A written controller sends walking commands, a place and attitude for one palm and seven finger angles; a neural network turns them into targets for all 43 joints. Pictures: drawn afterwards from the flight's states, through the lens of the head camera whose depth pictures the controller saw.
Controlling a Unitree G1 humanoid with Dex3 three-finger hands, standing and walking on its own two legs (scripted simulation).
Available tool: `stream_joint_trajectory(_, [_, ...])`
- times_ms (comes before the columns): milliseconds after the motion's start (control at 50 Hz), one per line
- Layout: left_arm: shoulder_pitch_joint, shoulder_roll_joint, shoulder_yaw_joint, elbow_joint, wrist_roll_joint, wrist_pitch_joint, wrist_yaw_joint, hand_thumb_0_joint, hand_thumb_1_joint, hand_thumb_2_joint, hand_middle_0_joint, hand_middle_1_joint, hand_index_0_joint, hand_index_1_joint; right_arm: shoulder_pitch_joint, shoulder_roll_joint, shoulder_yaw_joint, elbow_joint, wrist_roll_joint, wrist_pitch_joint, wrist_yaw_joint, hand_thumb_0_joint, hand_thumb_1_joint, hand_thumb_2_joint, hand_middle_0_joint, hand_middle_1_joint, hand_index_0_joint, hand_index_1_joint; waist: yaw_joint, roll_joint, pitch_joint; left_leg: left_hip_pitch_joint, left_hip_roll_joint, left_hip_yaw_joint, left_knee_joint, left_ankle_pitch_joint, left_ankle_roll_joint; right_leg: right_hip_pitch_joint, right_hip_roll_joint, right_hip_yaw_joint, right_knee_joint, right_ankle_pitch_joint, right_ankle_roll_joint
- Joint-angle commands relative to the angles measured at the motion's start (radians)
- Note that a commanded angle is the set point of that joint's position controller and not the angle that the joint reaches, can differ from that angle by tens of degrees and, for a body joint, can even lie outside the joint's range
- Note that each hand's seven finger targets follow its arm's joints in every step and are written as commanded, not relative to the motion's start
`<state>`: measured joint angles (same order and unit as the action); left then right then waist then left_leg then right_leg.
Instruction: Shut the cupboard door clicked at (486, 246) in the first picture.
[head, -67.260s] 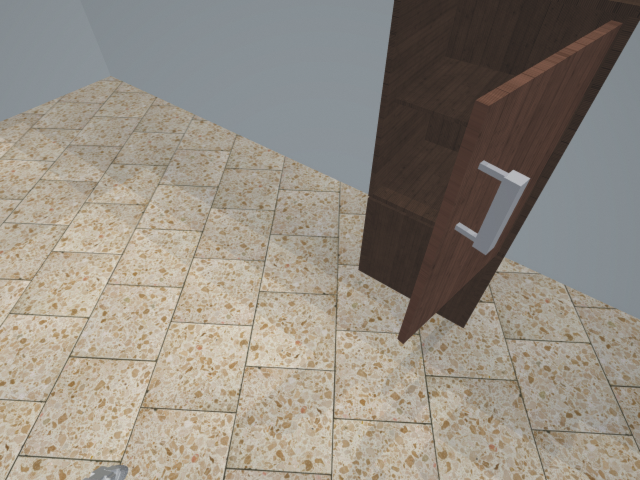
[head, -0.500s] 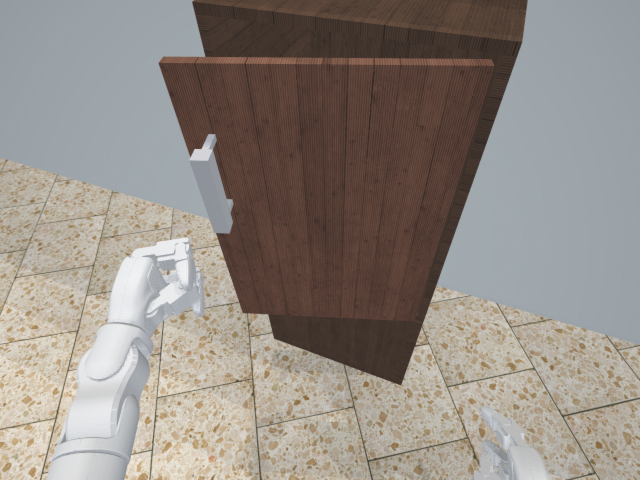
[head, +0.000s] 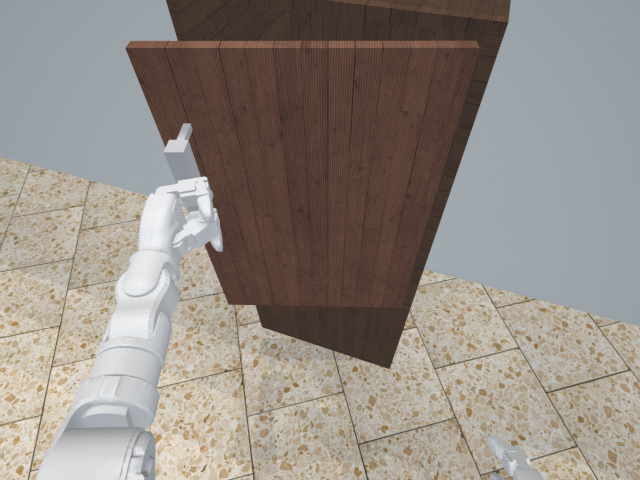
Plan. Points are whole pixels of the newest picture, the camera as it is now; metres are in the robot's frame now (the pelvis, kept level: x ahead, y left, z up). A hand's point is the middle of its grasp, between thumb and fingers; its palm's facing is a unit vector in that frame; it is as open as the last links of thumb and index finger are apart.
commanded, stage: bring the fist close to the handle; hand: left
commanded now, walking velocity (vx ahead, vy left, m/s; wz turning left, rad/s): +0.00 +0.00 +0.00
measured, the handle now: (195, 176) +0.50 +0.19 +0.10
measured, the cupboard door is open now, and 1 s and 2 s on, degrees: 18 13 0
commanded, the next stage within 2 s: push the door shut along its arc in 0.40 s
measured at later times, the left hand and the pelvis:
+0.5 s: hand (209, 225) +0.40 +0.15 +0.11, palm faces -0.01 -1.00 -0.01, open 3.1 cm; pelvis +0.00 +0.00 +0.00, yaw -1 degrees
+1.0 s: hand (220, 195) +0.45 +0.14 +0.11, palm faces -0.12 -0.99 -0.01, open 3.1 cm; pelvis -0.02 +0.01 -0.01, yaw +0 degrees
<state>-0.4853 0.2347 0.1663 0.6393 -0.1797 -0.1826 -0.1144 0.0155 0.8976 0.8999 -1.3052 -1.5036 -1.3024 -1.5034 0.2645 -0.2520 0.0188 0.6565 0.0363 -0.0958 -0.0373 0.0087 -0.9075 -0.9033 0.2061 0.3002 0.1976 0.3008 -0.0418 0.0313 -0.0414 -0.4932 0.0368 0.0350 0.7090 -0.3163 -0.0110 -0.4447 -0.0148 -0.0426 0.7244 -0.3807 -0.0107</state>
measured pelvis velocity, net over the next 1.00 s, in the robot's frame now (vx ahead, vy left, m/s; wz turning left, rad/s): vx -0.02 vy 0.01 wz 0.00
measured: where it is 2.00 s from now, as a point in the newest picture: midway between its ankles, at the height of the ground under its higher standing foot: outside the picture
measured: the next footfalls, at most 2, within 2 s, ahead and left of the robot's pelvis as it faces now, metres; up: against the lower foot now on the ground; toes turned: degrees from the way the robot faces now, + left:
none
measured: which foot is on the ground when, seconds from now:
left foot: down 0.00-1.00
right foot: down 0.00-1.00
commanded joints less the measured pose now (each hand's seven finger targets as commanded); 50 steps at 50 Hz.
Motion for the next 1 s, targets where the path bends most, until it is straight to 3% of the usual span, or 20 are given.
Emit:
stream_joint_trajectory(0, [-0.406, 0.202, 0.093, -0.125, -0.008, -0.099, -0.006, 0.000, 0.900, 0.900, -1.300, -1.500, -1.300, -1.500, 0.020, -0.132, -0.055, -0.111, 0.001, -0.023, -0.005, 0.000, -0.900, -0.900, 0.200, 0.300, 0.200, 0.300, 0.004, -0.056, -0.340, 0.175, -0.043, -0.015, -0.049, 0.213, 0.030, 0.075, 0.022, 0.028, -0.092, 0.360, 0.004])
stream_joint_trajectory(20, [-0.366, 0.239, 0.130, -0.102, -0.006, -0.103, -0.009, 0.000, 0.900, 0.900, -1.300, -1.500, -1.300, -1.500, 0.030, -0.139, -0.057, -0.114, -0.002, -0.015, -0.004, 0.000, -0.900, -0.900, 0.200, 0.300, 0.200, 0.300, 0.019, -0.083, -0.351, 0.163, -0.044, -0.013, -0.047, 0.232, 0.033, 0.105, 0.023, 0.030, -0.089, 0.390, 0.004])
stream_joint_trajectory(120, [-0.315, 0.202, 0.101, -0.163, -0.012, -0.126, -0.039, 0.000, 0.900, 0.900, -1.300, -1.500, -1.300, -1.500, 0.036, -0.135, -0.064, -0.143, 0.003, 0.001, 0.007, 0.000, -0.900, -0.900, 0.200, 0.300, 0.200, 0.300, 0.026, -0.050, -0.366, 0.171, -0.045, -0.002, -0.046, 0.275, 0.036, 0.121, 0.027, 0.026, -0.079, 0.448, 0.001])
stream_joint_trajectory(180, [-0.358, 0.162, 0.062, -0.204, -0.025, -0.128, -0.042, 0.000, 0.900, 0.900, -1.300, -1.500, -1.300, -1.500, 0.034, -0.131, -0.066, -0.142, 0.010, 0.004, 0.006, 0.000, -0.900, -0.900, 0.200, 0.300, 0.200, 0.300, 0.000, -0.054, -0.327, 0.177, -0.042, 0.002, -0.052, 0.239, 0.038, 0.084, 0.032, 0.025, -0.095, 0.418, 0.007])
stream_joint_trajectory(220, [-0.350, 0.218, 0.105, -0.210, -0.023, -0.131, -0.031, 0.000, 0.900, 0.900, -1.300, -1.500, -1.300, -1.500, 0.038, -0.140, -0.068, -0.138, 0.008, 0.007, -0.001, 0.000, -0.900, -0.900, 0.200, 0.300, 0.200, 0.300, 0.007, -0.067, -0.318, 0.170, -0.042, -0.003, -0.055, 0.216, 0.041, 0.086, 0.033, 0.028, -0.103, 0.381, 0.006])
stream_joint_trajectory(260, [-0.393, 0.175, 0.067, -0.222, -0.022, -0.134, -0.027, 0.000, 0.900, 0.900, -1.300, -1.500, -1.300, -1.500, 0.030, -0.130, -0.067, -0.132, 0.010, 0.005, -0.004, 0.000, -0.900, -0.900, 0.200, 0.300, 0.200, 0.300, -0.009, -0.048, -0.315, 0.183, -0.041, -0.001, -0.057, 0.189, 0.040, 0.059, 0.033, 0.029, -0.109, 0.350, 0.008])
stream_joint_trajectory(340, [-0.426, 0.192, 0.069, -0.231, -0.012, -0.151, -0.020, 0.000, 0.900, 0.900, -1.300, -1.500, -1.300, -1.500, 0.027, -0.132, -0.066, -0.120, 0.008, 0.002, -0.010, 0.000, -0.900, -0.900, 0.200, 0.300, 0.200, 0.300, -0.009, -0.009, -0.339, 0.209, -0.039, -0.012, -0.057, 0.186, 0.038, 0.049, 0.034, 0.025, -0.102, 0.324, 0.002])
stream_joint_trajectory(360, [-0.432, 0.157, 0.042, -0.227, -0.014, -0.149, -0.022, 0.000, 0.900, 0.900, -1.300, -1.500, -1.300, -1.500, 0.022, -0.127, -0.063, -0.122, 0.008, -0.001, -0.007, 0.000, -0.900, -0.900, 0.200, 0.300, 0.200, 0.300, -0.013, -0.004, -0.333, 0.212, -0.039, -0.013, -0.059, 0.183, 0.037, 0.040, 0.035, 0.021, -0.102, 0.319, 0.002])
stream_joint_trajectory(420, [-0.374, 0.194, 0.080, -0.193, -0.014, -0.143, -0.022, 0.000, 0.900, 0.900, -1.300, -1.500, -1.300, -1.500, 0.025, -0.136, -0.065, -0.124, 0.007, 0.002, -0.008, 0.000, -0.900, -0.900, 0.200, 0.300, 0.200, 0.300, 0.006, -0.030, -0.339, 0.198, -0.040, -0.013, -0.059, 0.191, 0.037, 0.063, 0.035, 0.021, -0.099, 0.329, 0.000])
stream_joint_trajectory(480, [-0.377, 0.149, 0.048, -0.145, -0.017, -0.121, -0.022, 0.000, 0.900, 0.900, -1.300, -1.500, -1.300, -1.500, 0.016, -0.131, -0.058, -0.128, 0.012, 0.003, -0.003, 0.000, -0.900, -0.900, 0.200, 0.300, 0.200, 0.300, -0.003, -0.062, -0.284, 0.176, -0.036, -0.019, -0.068, 0.152, 0.034, 0.027, 0.036, 0.012, -0.108, 0.286, 0.001])
stream_joint_trajectory(520, [-0.409, 0.180, 0.060, -0.131, -0.007, -0.120, -0.021, 0.000, 0.900, 0.900, -1.300, -1.500, -1.300, -1.500, 0.017, -0.138, -0.058, -0.130, 0.011, 0.007, -0.005, 0.000, -0.900, -0.900, 0.200, 0.300, 0.200, 0.300, -0.008, -0.058, -0.268, 0.167, -0.038, -0.020, -0.067, 0.132, 0.036, 0.018, 0.035, 0.015, -0.111, 0.261, 0.001])
stream_joint_trajectory(560, [-0.536, 0.164, 0.026, -0.112, -0.003, -0.125, -0.027, 0.000, 0.900, 0.900, -1.300, -1.500, -1.300, -1.500, 0.015, -0.136, -0.053, -0.122, 0.013, 0.007, -0.008, 0.000, -0.900, -0.900, 0.200, 0.300, 0.200, 0.300, -0.039, -0.060, -0.251, 0.164, -0.037, -0.025, -0.064, 0.100, 0.037, -0.018, 0.033, 0.020, -0.114, 0.233, 0.004])
stream_joint_trajectory(620, [-0.655, 0.224, 0.055, -0.065, 0.005, -0.152, -0.037, 0.000, 0.900, 0.900, -1.300, -1.500, -1.300, -1.500, 0.029, -0.143, -0.051, -0.110, 0.008, 0.008, -0.018, 0.000, -0.900, -0.900, 0.200, 0.300, 0.200, 0.300, -0.048, -0.038, -0.286, 0.169, -0.039, -0.032, -0.053, 0.081, 0.037, -0.031, 0.033, 0.027, -0.106, 0.196, 0.001])
stream_joint_trajectory(660, [-0.727, 0.183, 0.017, -0.020, 0.003, -0.168, -0.053, 0.000, 0.900, 0.900, -1.300, -1.500, -1.300, -1.500, 0.033, -0.138, -0.050, -0.099, 0.008, 0.000, -0.015, 0.000, -0.900, -0.900, 0.200, 0.300, 0.200, 0.300, -0.064, -0.004, -0.319, 0.194, -0.037, -0.041, -0.042, 0.092, 0.033, -0.060, 0.034, 0.021, -0.090, 0.205, -0.002])
stream_joint_trajectory(720, [-0.718, 0.239, 0.068, 0.095, 0.003, -0.180, -0.074, 0.000, 0.900, 0.900, -1.300, -1.500, -1.300, -1.500, 0.068, -0.153, -0.053, -0.085, 0.004, -0.002, -0.013, 0.000, -0.900, -0.900, 0.200, 0.300, 0.200, 0.300, -0.051, -0.027, -0.351, 0.176, -0.037, -0.052, -0.030, 0.117, 0.030, -0.056, 0.038, 0.015, -0.068, 0.220, -0.008])
stream_joint_trajectory(740, [-0.716, 0.209, 0.044, 0.113, -0.001, -0.178, -0.086, 0.000, 0.900, 0.900, -1.300, -1.500, -1.300, -1.500, 0.065, -0.151, -0.052, -0.090, 0.005, -0.003, -0.010, 0.000, -0.900, -0.900, 0.200, 0.300, 0.200, 0.300, -0.057, -0.006, -0.361, 0.178, -0.038, -0.047, -0.023, 0.129, 0.030, -0.063, 0.035, 0.018, -0.064, 0.241, -0.007])
stream_joint_trajectory(780, [-0.748, 0.233, 0.058, 0.155, 0.002, -0.180, -0.101, 0.000, 0.900, 0.900, -1.300, -1.500, -1.300, -1.500, 0.087, -0.158, -0.055, -0.082, 0.004, 0.000, -0.006, 0.000, -0.900, -0.900, 0.200, 0.300, 0.200, 0.300, -0.063, -0.025, -0.353, 0.156, -0.036, -0.050, -0.016, 0.131, 0.029, -0.074, 0.036, 0.015, -0.056, 0.245, -0.006])
stream_joint_trajectory(840, [-0.794, 0.199, 0.025, 0.182, 0.000, -0.190, -0.125, 0.000, 0.900, 0.900, -1.300, -1.500, -1.300, -1.500, 0.107, -0.163, -0.062, -0.074, 0.003, -0.001, -0.003, 0.000, -0.900, -0.900, 0.200, 0.300, 0.200, 0.300, -0.084, -0.021, -0.368, 0.167, -0.034, -0.053, -0.001, 0.144, 0.031, -0.108, 0.040, 0.013, -0.050, 0.249, -0.005])
stream_joint_trajectory(920, [-0.881, 0.282, 0.075, 0.239, -0.002, -0.190, -0.145, 0.000, 0.900, 0.900, -1.300, -1.500, -1.300, -1.500, 0.144, -0.181, -0.063, -0.055, -0.001, 0.002, -0.009, 0.000, -0.900, -0.900, 0.200, 0.300, 0.200, 0.300, -0.104, -0.050, -0.355, 0.108, -0.037, -0.057, 0.007, 0.102, 0.039, -0.117, 0.041, 0.020, -0.051, 0.214, -0.003])
stream_joint_trajectory(980, [-0.945, 0.275, 0.047, 0.263, 0.010, -0.193, -0.167, 0.000, 0.900, 0.900, -1.300, -1.500, -1.300, -1.500, 0.165, -0.183, -0.066, -0.038, -0.003, 0.002, -0.007, 0.000, -0.900, -0.900, 0.200, 0.300, 0.200, 0.300, -0.125, -0.001, -0.376, 0.115, -0.032, -0.065, 0.020, 0.097, 0.035, -0.163, 0.040, 0.021, -0.040, 0.196, -0.002])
